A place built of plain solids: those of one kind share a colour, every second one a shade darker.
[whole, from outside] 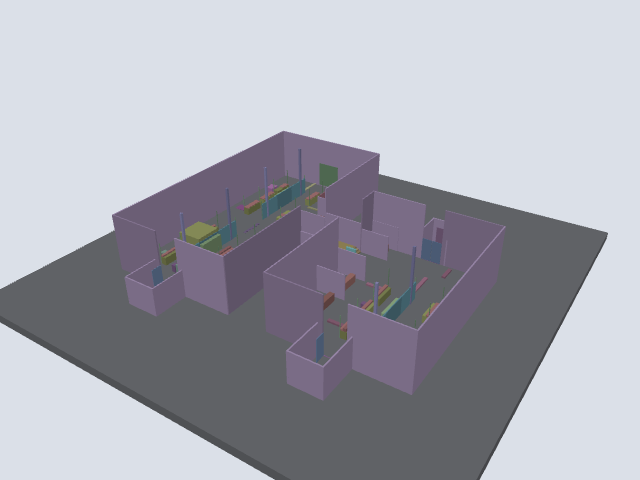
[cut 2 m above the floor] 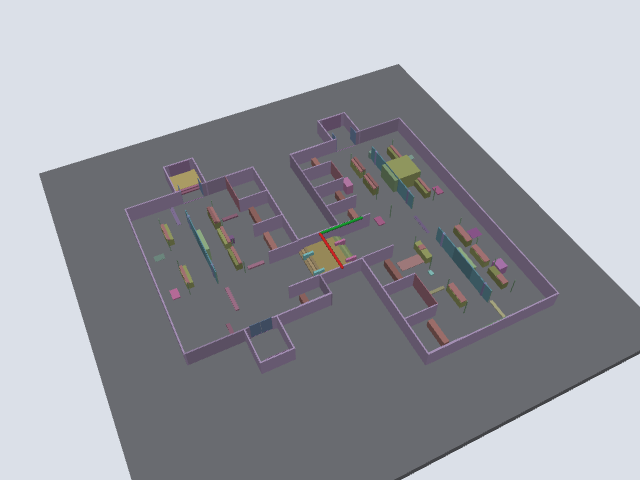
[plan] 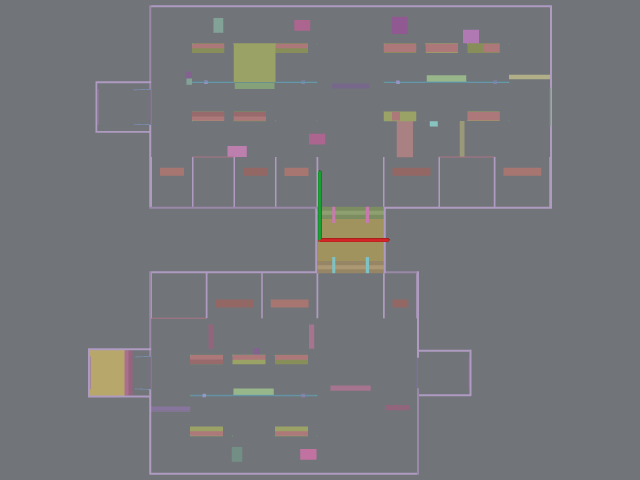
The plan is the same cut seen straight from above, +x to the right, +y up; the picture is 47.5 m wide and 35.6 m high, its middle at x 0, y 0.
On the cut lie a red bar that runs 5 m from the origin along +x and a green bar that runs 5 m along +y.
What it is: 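A small town's covered market hall; wings of bays of 4.9 m, 6.6 m to the eaves; island blocks of stalls back to back between aisles of 1.6 to 3.5 m; lock-up shops 3 to 3.7 m deep along long walls; porches at the aisles' ends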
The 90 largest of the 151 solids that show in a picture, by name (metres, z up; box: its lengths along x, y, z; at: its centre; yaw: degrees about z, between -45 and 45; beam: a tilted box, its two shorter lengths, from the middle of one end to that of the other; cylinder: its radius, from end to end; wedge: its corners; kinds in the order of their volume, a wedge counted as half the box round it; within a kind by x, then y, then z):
{
 "wall_1": {"box": [0.15, 3.65, 3.59], "at": [-17.14, -9.86, 1.74]},
 "wall_2": {"box": [0.15, 3.83, 3.25], "at": [-16.59, 9.86, 1.57]},
 "wall_3": {"box": [4.69, 0.15, 3.59], "at": [-14.87, -11.61, 1.74]},
 "wall_4": {"box": [4.69, 0.15, 3.59], "at": [-14.87, -8.11, 1.74]},
 "wall_5": {"box": [4.14, 0.15, 3.25], "at": [-14.59, 8.02, 1.57]},
 "wall_6": {"box": [4.14, 0.15, 3.25], "at": [-14.59, 11.7, 1.57]},
 "wall_7": {"box": [0.15, 6.32, 6.68], "at": [-12.6, -14.24, 3.29]},
 "wall_8": {"box": [0.15, 6.32, 6.68], "at": [-12.6, -5.47, 3.29]},
 "wall_9": {"box": [0.15, 6.23, 6.68], "at": [-12.6, 5.43, 3.29]},
 "wall_10": {"box": [0.15, 6.23, 6.68], "at": [-12.6, 14.29, 3.29]},
 "wall_11": {"box": [0.12, 3.34, 3.05], "at": [-12.52, -4.13, 1.48]},
 "wall_12": {"box": [0.12, 3.69, 3.05], "at": [-12.52, 4.31, 1.48]},
 "wall_13": {"box": [0.12, 3.69, 3.05], "at": [-9.44, 4.31, 1.48]},
 "wall_14": {"box": [0.12, 3.34, 3.05], "at": [-8.41, -4.13, 1.48]},
 "wall_15": {"box": [12.47, 0.15, 6.68], "at": [-6.43, -2.39, 3.29]},
 "wall_16": {"box": [12.47, 0.15, 6.68], "at": [-6.43, 2.39, 3.29]},
 "wall_17": {"box": [0.12, 3.69, 3.05], "at": [-6.36, 4.31, 1.48]},
 "wall_18": {"box": [0.12, 3.34, 3.05], "at": [-4.3, -4.13, 1.48]},
 "wall_19": {"box": [0.12, 3.69, 3.05], "at": [-3.28, 4.31, 1.48]},
 "wall_20": {"box": [20.02, 0.15, 6.68], "at": [-2.66, -17.33, 3.29]},
 "wall_21": {"box": [0.15, 4.93, 3.65], "at": [-0.27, 0.0, 1.77]},
 "wall_22": {"box": [0.12, 3.34, 3.05], "at": [-0.2, -4.13, 1.48]},
 "wall_23": {"box": [0.12, 3.69, 3.05], "at": [-0.2, 4.31, 1.48]},
 "wall_24": {"box": [29.88, 0.15, 6.68], "at": [2.27, 17.33, 3.29]},
 "wall_25": {"box": [0.12, 3.34, 3.05], "at": [4.74, -4.13, 1.48]},
 "wall_26": {"box": [0.12, 3.69, 3.05], "at": [4.74, 4.31, 1.48]},
 "wall_27": {"box": [0.15, 4.93, 3.65], "at": [4.81, 0.0, 1.77]},
 "wall_28": {"box": [2.62, 0.15, 6.68], "at": [6.04, -2.39, 3.29]},
 "wall_29": {"box": [0.12, 3.34, 3.05], "at": [7.2, -4.13, 1.48]},
 "wall_30": {"box": [0.15, 6.42, 6.68], "at": [7.28, -14.2, 3.29]},
 "wall_31": {"box": [0.15, 6.42, 6.68], "at": [7.28, -5.52, 3.29]},
 "wall_32": {"box": [0.12, 3.69, 3.05], "at": [8.84, 4.31, 1.48]},
 "wall_33": {"box": [4.04, 0.15, 3.25], "at": [9.22, -11.52, 1.57]},
 "wall_34": {"box": [4.04, 0.15, 3.25], "at": [9.22, -8.21, 1.57]},
 "wall_35": {"box": [12.47, 0.15, 6.68], "at": [10.97, 2.39, 3.29]},
 "wall_36": {"box": [0.15, 3.46, 3.25], "at": [11.16, -9.86, 1.57]},
 "wall_37": {"box": [0.12, 3.69, 3.05], "at": [12.95, 4.31, 1.48]},
 "wall_38": {"box": [0.12, 3.69, 3.05], "at": [17.06, 4.31, 1.48]},
 "wall_39": {"box": [0.15, 15.09, 6.68], "at": [17.14, 9.86, 3.29]},
 "counter_1": {"box": [2.45, 0.72, 0.93], "at": [-8.42, -14.2, 0.41]},
 "counter_2": {"box": [2.45, 0.72, 0.96], "at": [-8.42, -8.87, 0.43]},
 "counter_3": {"box": [2.4, 0.72, 0.97], "at": [-8.3, 9.18, 0.43]},
 "counter_4": {"box": [2.4, 0.72, 0.98], "at": [-8.3, 14.23, 0.44]},
 "counter_5": {"box": [2.45, 0.72, 0.89], "at": [-5.27, -8.87, 0.4]},
 "counter_6": {"box": [2.4, 0.72, 0.98], "at": [-5.2, 9.18, 0.44]},
 "counter_7": {"box": [3.1, 2.89, 2.55], "at": [-4.85, 13.15, 1.23]},
 "counter_8": {"box": [2.45, 0.72, 0.88], "at": [-2.12, -14.2, 0.39]},
 "counter_9": {"box": [2.45, 0.72, 0.9], "at": [-2.12, -8.87, 0.4]},
 "counter_10": {"box": [2.4, 0.72, 0.91], "at": [-2.1, 14.23, 0.41]},
 "counter_11": {"box": [2.4, 0.72, 0.96], "at": [5.94, 9.18, 0.43]},
 "counter_12": {"box": [2.4, 0.72, 0.92], "at": [5.94, 14.23, 0.41]},
 "counter_13": {"box": [2.4, 0.72, 0.92], "at": [9.04, 14.23, 0.41]},
 "counter_14": {"box": [2.4, 0.72, 0.93], "at": [12.14, 9.18, 0.41]},
 "counter_15": {"box": [2.4, 0.72, 0.88], "at": [12.14, 14.23, 0.39]},
 "ground_1": {"box": [2.56, 3.35, 0.5], "at": [-15.78, -9.86, 0.09]},
 "ground_2": {"box": [4.93, 3.13, 0.5], "at": [2.27, 0.0, 0.24]},
 "shop_counter_1": {"box": [1.78, 0.6, 0.95], "at": [-10.98, 5.05, 0.42]},
 "shop_counter_2": {"box": [2.81, 0.6, 0.95], "at": [-6.36, -4.71, 0.42]},
 "shop_counter_3": {"box": [1.78, 0.6, 0.95], "at": [-4.82, 5.05, 0.42]},
 "shop_counter_4": {"box": [2.81, 0.6, 0.95], "at": [-2.25, -4.71, 0.42]},
 "shop_counter_5": {"box": [1.78, 0.6, 0.95], "at": [-1.74, 5.05, 0.42]},
 "shop_counter_6": {"box": [1.17, 0.6, 0.95], "at": [5.97, -4.71, 0.42]},
 "shop_counter_7": {"box": [2.81, 0.6, 0.95], "at": [6.79, 5.05, 0.42]},
 "shop_counter_8": {"box": [2.81, 0.6, 0.95], "at": [15.01, 5.05, 0.42]},
 "shelf_1": {"box": [2.99, 0.46, 1.9], "at": [-4.92, -11.25, 0.9]},
 "shelf_2": {"box": [2.94, 0.46, 1.9], "at": [-4.85, 11.43, 0.9]},
 "shelf_3": {"box": [2.94, 0.46, 1.9], "at": [9.39, 11.98, 0.9]},
 "front_1": {"box": [4.11, 0.08, 3.05], "at": [-10.47, -5.8, 1.48]},
 "front_2": {"box": [3.08, 0.08, 3.05], "at": [-7.9, 6.16, 1.48]},
 "front_3": {"box": [4.11, 0.08, 3.05], "at": [10.9, 6.16, 1.48]},
 "pier_1": {"box": [0.26, 0.26, 6.68], "at": [-8.59, -11.53, 3.29]},
 "pier_2": {"box": [0.26, 0.26, 6.68], "at": [-8.45, 11.7, 3.29]},
 "pier_3": {"box": [0.26, 0.26, 6.68], "at": [-1.24, -11.53, 3.29]},
 "pier_4": {"box": [0.26, 0.26, 6.68], "at": [-1.24, 11.7, 3.29]},
 "pier_5": {"box": [0.26, 0.26, 6.68], "at": [5.78, 11.7, 3.29]},
 "pier_6": {"box": [0.26, 0.26, 6.68], "at": [12.99, 11.7, 3.29]},
 "back_1": {"box": [3.15, 0.06, 2.15], "at": [-8.07, -11.56, 1.02]},
 "back_2": {"box": [3.1, 0.06, 2.15], "at": [-7.95, 11.68, 1.02]},
 "back_3": {"box": [3.15, 0.06, 2.15], "at": [-4.92, -11.56, 1.02]},
 "back_4": {"box": [3.1, 0.06, 2.15], "at": [-4.85, 11.68, 1.02]},
 "back_5": {"box": [3.15, 0.06, 2.15], "at": [-1.77, -11.56, 1.02]},
 "back_6": {"box": [3.1, 0.06, 2.15], "at": [-1.75, 11.68, 1.02]},
 "roll_cages_1": {"box": [1.44, 0.82, 1.34], "at": [-6.15, 6.57, 0.62]},
 "loaded_pallet_1": {"box": [1.2, 1.0, 1.17], "at": [11.2, 15.1, 0.54]},
 "neck_north_1": {"box": [4.91, 0.3, 0.55], "at": [2.27, 1.72, 0.22]},
 "neck_north_2": {"box": [4.91, 0.3, 0.38], "at": [2.27, 2.02, 0.14]},
 "neck_south_1": {"box": [4.91, 0.3, 0.38], "at": [2.27, -2.02, 0.14]},
 "neck_south_2": {"box": [4.91, 0.3, 0.55], "at": [2.27, -1.72, 0.22]},
 "shutter_1": {"box": [0.08, 2.92, 3.18], "at": [17.06, 9.86, 1.71]},
 "duckboards_1": {"box": [1.2, 2.7, 0.13], "at": [6.29, 7.49, 0.0]}
}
